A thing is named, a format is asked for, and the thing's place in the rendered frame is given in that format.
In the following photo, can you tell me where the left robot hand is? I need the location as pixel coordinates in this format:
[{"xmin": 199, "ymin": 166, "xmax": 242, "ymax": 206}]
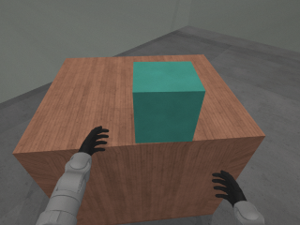
[{"xmin": 78, "ymin": 126, "xmax": 109, "ymax": 156}]

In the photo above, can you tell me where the carton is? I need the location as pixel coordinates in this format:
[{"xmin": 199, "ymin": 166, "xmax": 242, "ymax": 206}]
[{"xmin": 132, "ymin": 61, "xmax": 206, "ymax": 143}]

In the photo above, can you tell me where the robot left forearm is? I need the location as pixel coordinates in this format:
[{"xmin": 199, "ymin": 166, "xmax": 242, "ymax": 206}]
[{"xmin": 36, "ymin": 152, "xmax": 92, "ymax": 225}]

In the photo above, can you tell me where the pedestal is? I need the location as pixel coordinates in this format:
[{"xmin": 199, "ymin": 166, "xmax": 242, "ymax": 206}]
[{"xmin": 12, "ymin": 54, "xmax": 265, "ymax": 225}]

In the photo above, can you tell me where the right robot hand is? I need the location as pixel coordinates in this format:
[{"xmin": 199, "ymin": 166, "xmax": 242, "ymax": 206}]
[{"xmin": 212, "ymin": 170, "xmax": 247, "ymax": 208}]

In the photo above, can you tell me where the robot right forearm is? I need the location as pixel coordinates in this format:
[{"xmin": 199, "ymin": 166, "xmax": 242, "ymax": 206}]
[{"xmin": 233, "ymin": 201, "xmax": 265, "ymax": 225}]

